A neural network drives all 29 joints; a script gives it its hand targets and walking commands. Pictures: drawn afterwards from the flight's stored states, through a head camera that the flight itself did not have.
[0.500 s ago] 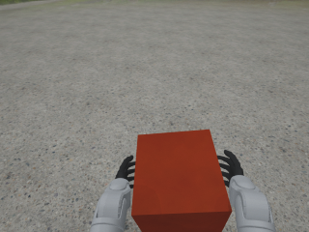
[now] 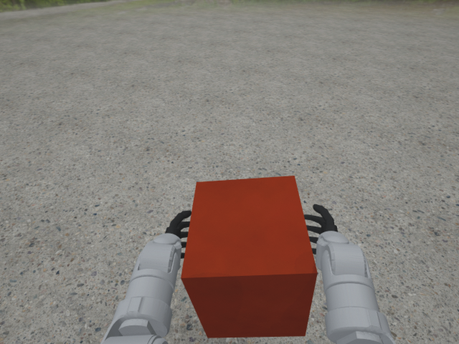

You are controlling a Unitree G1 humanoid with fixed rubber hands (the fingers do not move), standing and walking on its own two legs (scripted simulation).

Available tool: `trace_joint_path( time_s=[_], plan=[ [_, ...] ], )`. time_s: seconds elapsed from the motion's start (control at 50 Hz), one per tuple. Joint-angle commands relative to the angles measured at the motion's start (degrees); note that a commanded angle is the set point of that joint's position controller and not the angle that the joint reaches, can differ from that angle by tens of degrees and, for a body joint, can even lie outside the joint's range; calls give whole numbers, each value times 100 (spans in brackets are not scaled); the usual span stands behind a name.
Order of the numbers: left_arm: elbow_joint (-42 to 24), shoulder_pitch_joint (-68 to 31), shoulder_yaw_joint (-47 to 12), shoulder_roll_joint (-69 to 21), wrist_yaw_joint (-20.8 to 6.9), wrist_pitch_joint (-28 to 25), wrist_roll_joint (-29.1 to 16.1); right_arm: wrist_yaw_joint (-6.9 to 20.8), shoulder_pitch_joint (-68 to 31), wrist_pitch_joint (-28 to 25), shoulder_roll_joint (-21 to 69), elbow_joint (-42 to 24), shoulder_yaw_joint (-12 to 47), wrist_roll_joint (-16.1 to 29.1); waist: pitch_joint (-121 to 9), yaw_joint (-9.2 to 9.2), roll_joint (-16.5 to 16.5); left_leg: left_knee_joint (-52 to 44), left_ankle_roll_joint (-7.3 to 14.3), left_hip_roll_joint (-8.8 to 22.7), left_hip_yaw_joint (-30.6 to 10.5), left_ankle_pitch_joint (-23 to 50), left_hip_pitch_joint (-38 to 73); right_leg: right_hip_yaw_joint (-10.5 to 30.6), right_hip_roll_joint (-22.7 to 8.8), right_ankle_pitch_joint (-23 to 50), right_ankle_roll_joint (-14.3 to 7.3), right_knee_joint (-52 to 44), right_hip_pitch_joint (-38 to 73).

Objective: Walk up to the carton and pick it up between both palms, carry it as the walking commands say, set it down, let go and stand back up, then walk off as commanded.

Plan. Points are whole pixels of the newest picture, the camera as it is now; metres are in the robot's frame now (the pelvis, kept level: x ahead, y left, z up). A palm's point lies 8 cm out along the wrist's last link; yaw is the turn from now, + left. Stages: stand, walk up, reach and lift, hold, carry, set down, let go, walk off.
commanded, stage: set down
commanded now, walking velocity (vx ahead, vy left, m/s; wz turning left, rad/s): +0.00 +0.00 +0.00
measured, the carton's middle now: (250, 258) +0.32 -0.05 -0.02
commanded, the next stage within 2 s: none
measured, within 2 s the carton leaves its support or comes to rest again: neither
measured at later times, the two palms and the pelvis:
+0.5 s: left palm (178, 256) +0.36 +0.10 -0.04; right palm (316, 266) +0.29 -0.18 -0.03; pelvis +0.03 +0.05 -0.01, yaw -5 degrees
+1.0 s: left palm (187, 271) +0.38 +0.10 -0.14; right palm (306, 269) +0.34 -0.19 -0.13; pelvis +0.01 +0.01 -0.06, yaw -1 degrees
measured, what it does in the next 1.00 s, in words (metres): lowers itself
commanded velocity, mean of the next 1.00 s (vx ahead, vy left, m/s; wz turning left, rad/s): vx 0.00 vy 0.00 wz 0.00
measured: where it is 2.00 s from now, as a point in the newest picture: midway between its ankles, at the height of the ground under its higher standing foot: outside the picture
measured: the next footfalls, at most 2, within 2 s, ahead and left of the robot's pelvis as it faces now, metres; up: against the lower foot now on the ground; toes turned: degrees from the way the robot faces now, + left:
none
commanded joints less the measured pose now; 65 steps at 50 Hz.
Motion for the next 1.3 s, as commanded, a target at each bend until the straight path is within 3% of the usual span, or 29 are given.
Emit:
trace_joint_path(
  time_s=[0.0, 0.06, 0.12, 0.2, 0.3, 0.5, 0.66, 0.8, 0.96, 1.02, 1.08, 1.28],
  plan=[
    [-690, -4240, -1853, -6152, -1512, -608, -1019, 1448, -3214, -303, 6056, 723, 2568, 1331, -1512, -77, 26, -619, 288, -97, 237, -685, 112, 494, -236, -1101, 87, -975, -142],
    [-731, -4232, -1727, -6122, -1403, -731, -834, 1604, -3194, -446, 5792, 1070, 2297, 1226, -1494, 55, 334, -771, 226, -1, 201, -754, 25, 365, -148, -613, 18, -719, -132],
    [-861, -3920, -1941, -6311, -1272, -853, -897, 1740, -3111, -644, 5632, 910, 2396, 1246, -1755, 98, 435, -865, 149, 68, 97, -341, 95, 315, -57, 346, -37, -436, -48],
    [-1068, -3544, -2232, -6503, -1094, -1074, -1070, 1846, -2879, -971, 5372, 586, 2565, 1207, -2218, -6, 385, -684, 28, 83, 43, 643, 354, 262, 57, 1149, -114, -197, -172],
    [-1302, -3464, -2447, -6468, -862, -1433, -1195, 1948, -2670, -1390, 4956, 512, 2578, 1071, -2624, -226, 276, -450, -119, 180, -138, 1277, 597, 222, 146, 1153, -140, 57, -727],
    [-748, -3083, -2293, -6360, -358, -2076, -877, 2184, -3025, -2259, 4255, 786, 2405, 851, -3169, -140, 344, 154, -246, 337, -467, 1919, 543, 137, 236, 474, -181, 730, -2218],
    [-903, -3123, -2566, -6215, -151, -2517, -830, 2173, -2906, -2694, 4258, 995, 2519, 787, -3978, -167, 329, 786, -275, 218, -412, 2475, 81, 45, 306, 892, -126, 1271, -2864],
    [-1230, -3325, -2961, -6145, -105, -2806, -943, 1957, -3062, -3032, 4362, 799, 2901, 955, -5133, -147, 471, 1466, -286, -37, -257, 2652, -608, -60, 364, 1591, -35, 1902, -3106],
    [-1188, -3642, -3198, -5864, -289, -2942, -1084, 1524, -3078, -3169, 4659, 647, 3250, 1142, -6040, -347, 280, 2288, -231, -450, 59, 1924, -2229, -37, 366, 2255, 201, 2494, -2755],
    [-1091, -3849, -3148, -5728, -368, -2950, -1105, 1372, -3300, -3151, 4795, 547, 3446, 1297, -6240, -231, 282, 2525, -166, -579, 196, 1455, -2935, 65, 342, 2258, 264, 2691, -2499],
    [-883, -4022, -2934, -5623, -420, -2925, -1026, 1261, -3649, -3091, 4922, 548, 3565, 1413, -6177, -67, 302, 2737, -89, -670, 313, 905, -3530, 134, 337, 1901, 326, 2875, -2521],
    [-82, -5018, -2052, -5488, -560, -2775, -799, 1033, -4738, -2884, 5233, 1113, 3191, 1411, -5646, 64, 280, 3345, 51, -732, 530, -405, -4695, 165, 393, 351, 425, 3134, -3252]
  ],
)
